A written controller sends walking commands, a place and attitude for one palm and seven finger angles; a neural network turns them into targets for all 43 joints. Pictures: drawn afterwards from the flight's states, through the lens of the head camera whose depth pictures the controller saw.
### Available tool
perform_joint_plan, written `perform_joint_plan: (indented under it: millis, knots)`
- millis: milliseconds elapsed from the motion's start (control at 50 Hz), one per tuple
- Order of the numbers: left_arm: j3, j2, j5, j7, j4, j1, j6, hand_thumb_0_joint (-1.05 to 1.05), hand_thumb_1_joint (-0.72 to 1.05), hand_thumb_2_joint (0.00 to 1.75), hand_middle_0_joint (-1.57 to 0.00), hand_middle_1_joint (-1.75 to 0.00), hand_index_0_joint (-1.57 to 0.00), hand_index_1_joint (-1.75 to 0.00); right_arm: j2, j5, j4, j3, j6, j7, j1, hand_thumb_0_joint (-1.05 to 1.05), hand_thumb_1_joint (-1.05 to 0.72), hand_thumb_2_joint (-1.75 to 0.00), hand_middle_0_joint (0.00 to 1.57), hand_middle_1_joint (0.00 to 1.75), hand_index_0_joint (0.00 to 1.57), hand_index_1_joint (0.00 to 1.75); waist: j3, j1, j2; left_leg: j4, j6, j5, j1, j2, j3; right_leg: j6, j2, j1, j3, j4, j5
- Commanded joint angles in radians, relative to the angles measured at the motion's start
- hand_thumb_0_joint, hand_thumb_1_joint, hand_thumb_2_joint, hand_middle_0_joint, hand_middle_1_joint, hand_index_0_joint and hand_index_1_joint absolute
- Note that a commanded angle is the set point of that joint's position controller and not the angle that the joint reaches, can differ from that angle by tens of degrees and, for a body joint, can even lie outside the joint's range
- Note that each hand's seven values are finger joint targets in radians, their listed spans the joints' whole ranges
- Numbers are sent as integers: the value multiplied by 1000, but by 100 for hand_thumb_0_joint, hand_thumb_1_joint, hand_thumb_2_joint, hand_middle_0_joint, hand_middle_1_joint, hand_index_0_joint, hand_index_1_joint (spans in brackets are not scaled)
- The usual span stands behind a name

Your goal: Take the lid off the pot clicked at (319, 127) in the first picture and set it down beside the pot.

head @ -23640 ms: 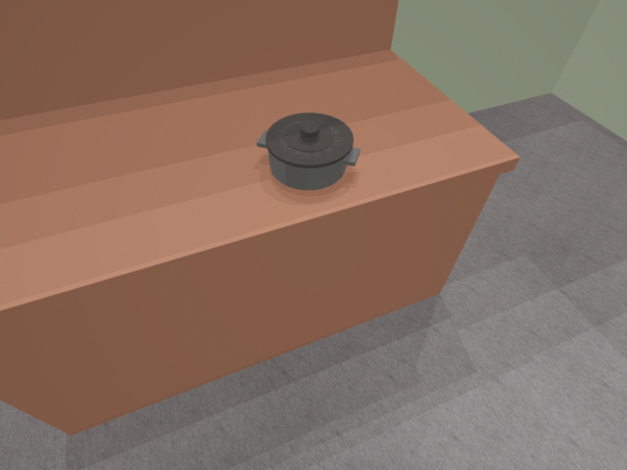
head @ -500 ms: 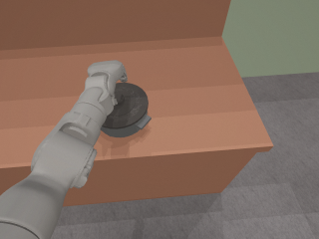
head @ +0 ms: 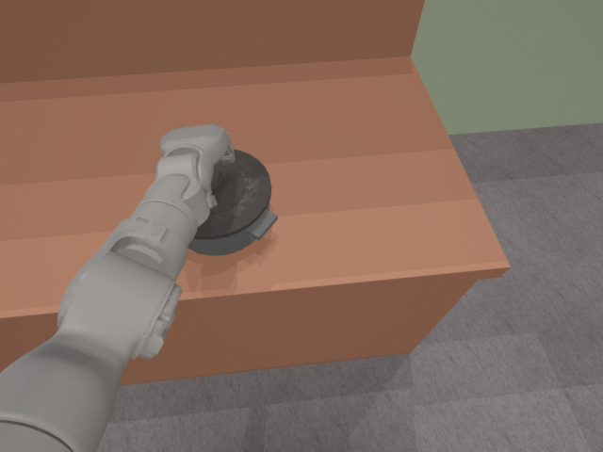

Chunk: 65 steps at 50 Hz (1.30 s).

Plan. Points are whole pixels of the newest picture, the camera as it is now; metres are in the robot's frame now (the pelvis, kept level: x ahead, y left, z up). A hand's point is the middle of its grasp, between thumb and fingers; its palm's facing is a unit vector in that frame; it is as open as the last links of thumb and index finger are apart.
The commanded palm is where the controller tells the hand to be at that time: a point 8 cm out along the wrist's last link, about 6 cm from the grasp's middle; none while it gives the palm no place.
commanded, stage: lower the open fingers around the knob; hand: left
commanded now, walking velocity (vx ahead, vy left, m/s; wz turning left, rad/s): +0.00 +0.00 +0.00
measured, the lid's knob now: (211, 181) +0.53 +0.09 +0.01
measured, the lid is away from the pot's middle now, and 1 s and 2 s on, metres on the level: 0.00 0.00 0.01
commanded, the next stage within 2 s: close the fingers and squeeze the knob in 0.42 s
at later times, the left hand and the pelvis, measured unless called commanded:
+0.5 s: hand (210, 186) +0.50 +0.08 +0.04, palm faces -0.39 -0.04 -0.92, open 10.4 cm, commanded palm +0.51 +0.09 +0.09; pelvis +0.00 +0.00 +0.00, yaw +0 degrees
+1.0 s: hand (211, 187) +0.50 +0.08 +0.03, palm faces -0.38 -0.02 -0.92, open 9.3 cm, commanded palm +0.51 +0.08 +0.09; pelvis +0.00 +0.00 +0.00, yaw +0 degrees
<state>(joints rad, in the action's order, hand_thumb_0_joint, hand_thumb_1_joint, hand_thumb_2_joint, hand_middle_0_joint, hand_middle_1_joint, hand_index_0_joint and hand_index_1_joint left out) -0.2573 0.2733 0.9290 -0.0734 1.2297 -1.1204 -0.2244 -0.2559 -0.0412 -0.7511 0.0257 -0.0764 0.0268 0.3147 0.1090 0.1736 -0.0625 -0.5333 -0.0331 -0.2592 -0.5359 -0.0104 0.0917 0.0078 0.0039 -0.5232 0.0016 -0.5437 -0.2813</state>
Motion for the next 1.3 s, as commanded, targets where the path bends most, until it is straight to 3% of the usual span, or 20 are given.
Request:
perform_joint_plan:
  millis: [0,220,260,340,360,460,480,500,520,580,620,700,740,760,820,860,1040,1080,1220,1280]
  knots:
    - [13,189,29,25,-166,-499,11,0,-28,128,-79,-8,-79,-8,-156,-2,62,45,15,10,102,0,-90,-90,20,30,20,30,421,27,86,-24,-40,348,289,31,-48,11,33,123,3,29,446]
    - [13,170,22,73,-185,-544,47,0,-28,128,-79,-8,-79,-8,-157,1,42,57,16,7,133,0,-90,-90,20,30,20,30,418,51,52,-47,-35,339,304,18,-59,13,42,43,14,13,381]
    - [37,201,19,88,-242,-588,59,0,-28,128,-79,-8,-79,-8,-153,4,42,58,26,7,139,0,-90,-90,20,30,20,30,503,43,3,-52,-35,377,351,21,-63,14,41,64,6,6,411]
    - [-6,132,23,86,-124,-499,7,0,-28,128,-79,-8,-79,-8,-157,3,30,57,15,-2,140,0,-90,-90,20,30,20,30,434,46,57,-51,-33,375,288,20,-57,15,44,57,18,4,417]
    - [9,153,25,82,-98,-492,1,0,-28,128,-79,-8,-79,-8,-164,1,30,57,12,-3,138,0,-90,-90,20,30,20,30,425,50,93,-54,-35,353,275,21,-57,11,44,53,18,7,410]
    - [42,213,18,63,-181,-552,31,0,-28,128,-79,-8,-79,-8,-160,2,40,55,19,7,144,0,-90,-90,20,30,20,30,508,47,41,-57,-41,375,318,26,-61,11,39,95,4,4,443]
    - [4,158,19,56,-127,-502,22,0,-28,128,-79,-8,-79,-8,-155,3,38,54,18,5,142,0,-90,-90,20,30,20,30,454,48,55,-55,-40,375,294,27,-58,12,41,80,11,7,438]
    - [34,201,34,58,-131,-498,22,0,-28,128,-79,-8,-79,-8,-162,4,33,55,15,3,152,0,-90,-90,20,30,20,30,446,44,67,-58,-40,378,286,22,-55,11,42,74,13,6,447]
    - [37,201,29,60,-139,-495,20,0,-12,95,-49,-67,-49,-67,-161,5,40,54,11,3,146,0,-90,-90,20,30,20,30,447,39,76,-54,-39,374,274,24,-54,12,42,96,11,4,450]
    - [6,157,23,59,-127,-477,19,0,-9,96,-48,-74,-48,-74,-158,5,44,54,6,1,138,0,-90,-90,20,30,20,30,419,47,75,-55,-39,364,262,24,-46,10,42,83,12,11,448]
    - [27,193,21,68,-146,-529,19,0,-8,96,-48,-77,-48,-77,-161,1,44,52,7,3,141,0,-90,-90,20,30,20,30,408,51,62,-48,-40,325,254,23,-49,11,41,74,10,12,411]
    - [38,211,36,77,-194,-536,37,0,-4,97,-49,-84,-49,-84,-153,3,47,56,16,6,145,0,-90,-90,20,30,20,30,487,37,21,-53,-38,378,316,25,-56,14,42,88,7,8,440]
    - [0,149,29,78,-134,-501,19,0,-2,97,-50,-87,-50,-87,-153,2,40,55,14,4,142,0,-90,-90,20,30,20,30,419,49,53,-51,-38,362,280,21,-54,15,43,58,15,11,415]
    - [32,194,31,82,-148,-520,18,0,-1,97,-50,-88,-50,-88,-160,1,36,55,13,4,147,0,-90,-90,20,30,20,30,437,51,83,-55,-40,352,278,19,-53,10,44,69,14,8,427]
    - [-12,133,14,78,-159,-529,17,0,2,97,-51,-92,-51,-92,-154,0,40,58,17,2,140,0,-90,-90,20,30,20,30,446,55,47,-53,-39,355,302,23,-54,11,42,63,13,12,419]
    - [53,217,17,78,-170,-532,25,0,4,96,-52,-94,-52,-94,-159,3,40,56,18,4,144,0,-90,-90,20,30,20,30,481,43,56,-57,-41,369,303,25,-56,10,40,97,6,7,450]
    - [-4,135,8,71,-136,-514,15,0,14,93,-57,-101,-57,-101,-157,-1,37,56,13,4,136,0,-90,-90,20,30,20,30,428,58,82,-54,-42,349,273,23,-50,10,39,75,12,12,430]
    - [43,210,16,75,-129,-521,14,0,17,91,-59,-103,-59,-103,-160,1,38,52,11,7,138,0,-90,-90,20,30,20,30,436,49,54,-52,-41,335,265,26,-48,10,38,91,6,8,430]
    - [10,171,18,55,-151,-517,24,0,26,85,-64,-106,-64,-106,-157,2,42,56,11,7,144,0,-90,-90,20,30,20,30,450,54,59,-58,-42,359,280,27,-47,9,40,94,8,10,458]
    - [47,217,19,52,-118,-471,27,0,30,82,-67,-106,-67,-106,-161,4,43,53,7,9,147,0,-90,-90,20,30,20,30,435,46,79,-59,-44,364,258,27,-43,8,39,110,6,11,472]
